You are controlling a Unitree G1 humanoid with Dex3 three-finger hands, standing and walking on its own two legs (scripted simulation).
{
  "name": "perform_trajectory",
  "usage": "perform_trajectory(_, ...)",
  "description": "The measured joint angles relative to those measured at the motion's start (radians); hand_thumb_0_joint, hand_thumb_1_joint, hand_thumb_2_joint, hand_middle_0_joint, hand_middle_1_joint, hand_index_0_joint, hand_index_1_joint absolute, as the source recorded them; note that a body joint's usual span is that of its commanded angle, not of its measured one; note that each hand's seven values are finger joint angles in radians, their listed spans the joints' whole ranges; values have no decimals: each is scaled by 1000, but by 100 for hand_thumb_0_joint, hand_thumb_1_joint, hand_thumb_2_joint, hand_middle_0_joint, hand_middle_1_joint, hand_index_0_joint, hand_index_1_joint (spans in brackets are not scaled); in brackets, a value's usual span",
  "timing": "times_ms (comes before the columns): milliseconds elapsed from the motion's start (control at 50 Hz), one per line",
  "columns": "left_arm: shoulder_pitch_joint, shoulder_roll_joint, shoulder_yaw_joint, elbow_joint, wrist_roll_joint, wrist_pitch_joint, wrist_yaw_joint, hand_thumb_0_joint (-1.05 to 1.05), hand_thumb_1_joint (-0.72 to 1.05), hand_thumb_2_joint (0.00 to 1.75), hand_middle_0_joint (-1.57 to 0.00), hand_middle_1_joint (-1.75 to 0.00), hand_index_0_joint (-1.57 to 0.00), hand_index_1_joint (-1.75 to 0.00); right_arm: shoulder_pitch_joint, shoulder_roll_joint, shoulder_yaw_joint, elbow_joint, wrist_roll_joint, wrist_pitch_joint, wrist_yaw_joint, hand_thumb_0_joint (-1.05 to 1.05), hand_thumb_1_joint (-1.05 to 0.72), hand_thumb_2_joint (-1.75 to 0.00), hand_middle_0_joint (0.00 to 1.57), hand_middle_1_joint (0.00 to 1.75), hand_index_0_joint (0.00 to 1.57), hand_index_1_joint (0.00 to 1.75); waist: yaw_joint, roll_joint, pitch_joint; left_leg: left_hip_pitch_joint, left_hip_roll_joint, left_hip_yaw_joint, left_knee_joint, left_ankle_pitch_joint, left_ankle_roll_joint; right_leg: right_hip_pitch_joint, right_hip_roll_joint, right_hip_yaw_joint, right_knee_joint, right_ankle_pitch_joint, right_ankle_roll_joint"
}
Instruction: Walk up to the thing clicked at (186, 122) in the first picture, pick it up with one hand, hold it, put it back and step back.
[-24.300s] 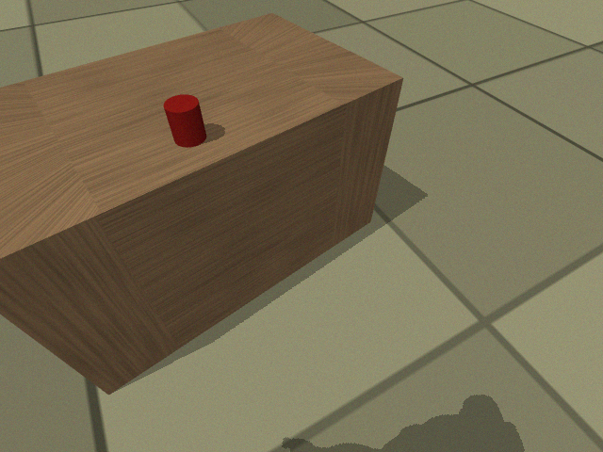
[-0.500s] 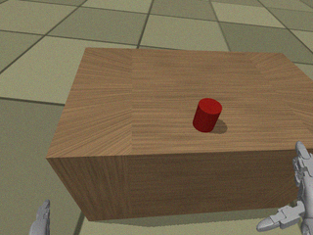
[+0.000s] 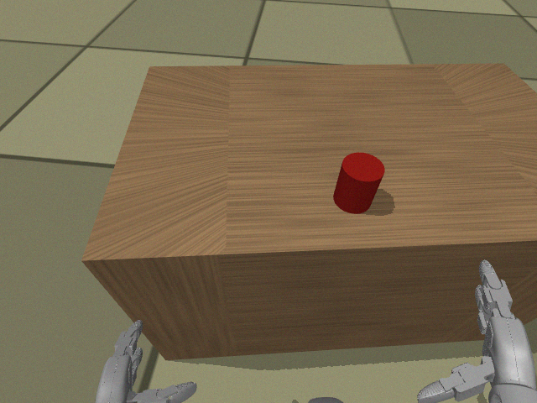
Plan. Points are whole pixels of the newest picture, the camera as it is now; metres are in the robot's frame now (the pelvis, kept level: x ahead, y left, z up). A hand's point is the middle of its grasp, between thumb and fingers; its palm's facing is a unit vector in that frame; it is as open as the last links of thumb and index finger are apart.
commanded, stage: home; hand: right
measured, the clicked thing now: (357, 183) +0.50 -0.21 -0.01
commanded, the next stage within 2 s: none
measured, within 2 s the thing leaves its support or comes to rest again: neither
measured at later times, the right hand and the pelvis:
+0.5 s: hand (375, 353) +0.19 -0.18 -0.08, palm faces +0.11 +0.97 -0.23, open 17.3 cm; pelvis +0.02 +0.00 -0.01, yaw +1 degrees
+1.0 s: hand (425, 402) +0.13 -0.26 -0.13, palm faces -0.05 +0.92 -0.39, open 17.4 cm; pelvis +0.02 -0.01 -0.01, yaw +1 degrees
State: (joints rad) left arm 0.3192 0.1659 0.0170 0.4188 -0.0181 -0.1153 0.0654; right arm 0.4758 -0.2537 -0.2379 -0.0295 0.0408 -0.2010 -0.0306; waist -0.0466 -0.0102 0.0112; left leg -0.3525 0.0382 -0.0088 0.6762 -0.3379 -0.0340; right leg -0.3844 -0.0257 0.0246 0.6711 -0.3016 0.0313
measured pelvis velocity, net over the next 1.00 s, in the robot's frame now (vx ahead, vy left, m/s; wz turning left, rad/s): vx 0.02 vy -0.01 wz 0.01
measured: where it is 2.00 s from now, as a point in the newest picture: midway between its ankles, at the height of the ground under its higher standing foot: outside the picture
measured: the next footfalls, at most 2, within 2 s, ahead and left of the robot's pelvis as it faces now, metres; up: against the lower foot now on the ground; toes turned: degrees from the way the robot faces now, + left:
none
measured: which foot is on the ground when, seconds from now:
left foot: down 0.00-1.00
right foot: down 0.00-1.00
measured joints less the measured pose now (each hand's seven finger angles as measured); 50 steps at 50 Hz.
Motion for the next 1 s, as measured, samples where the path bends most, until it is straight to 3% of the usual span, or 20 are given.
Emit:
perform_trajectory(100, -21, -27, -1, 14, 13, -6, -11, -1, 31, 60, -15, -21, -16, -21, 5, 44, 100, 95, -15, 38, 8, -2, 52, -7, 7, 6, 6, 6, 17, -6, -9, -6, 5, 1, -5, 0, -6, -12, 5, 1, 6, -5, -6)
perform_trajectory(200, -30, 10, 17, 31, 4, -1, 2, 0, 57, 73, -17, -25, -18, -25, -30, 68, 150, 242, -24, 80, 0, -2, 51, -7, 7, 6, 7, 6, 36, -1, -19, -23, 7, -3, 9, -9, -10, -29, 6, -3, 22, -16, -10)
perform_trajectory(340, -32, 12, -20, 4, 6, 5, 10, 1, 80, 85, -19, -28, -19, -28, -136, 80, 223, 383, -36, 115, -8, -2, 51, -7, 6, 6, 6, 6, 56, 31, -13, -60, -4, -4, 39, -22, -3, -64, -4, -3, 52, -30, -2)
perform_trajectory(500, -49, 30, -27, 115, 12, 18, 10, 1, 88, 89, -20, -30, -20, -29, -122, 75, 208, 347, -35, 141, -54, -2, 51, -7, 7, 6, 7, 6, 62, 6, -46, -48, -19, 0, 45, -40, 0, -62, -20, 2, 81, -62, 1)
perform_trajectory(720, -72, 46, -12, 165, 8, 38, 15, 1, 90, 90, -20, -30, -20, -30, -118, 82, 233, 332, -32, 175, -71, -1, 52, -5, 6, 6, 6, 5, 51, -8, -29, -99, -15, -8, 98, -65, -3, -105, -15, -5, 123, -83, -1)
perform_trajectory(800, -111, 92, -28, 264, 67, 70, -28, 1, 90, 90, -20, -30, -20, -30, -187, 10, 267, 493, -91, 161, -20, -1, 53, -5, 6, 6, 6, 5, 49, -3, -21, -71, -7, -5, 112, -78, 0, -78, -7, -2, 130, -89, -8)
perform_trajectory(1000, -119, 195, 3, 433, 53, 108, -64, 1, 90, 90, -20, -30, -21, -29, -208, -113, 227, 792, -80, 180, 15, -1, 54, -4, 6, 5, 6, 5, 58, 2, -20, 19, 5, -18, 64, -61, -12, 16, 4, -18, 84, -77, -20)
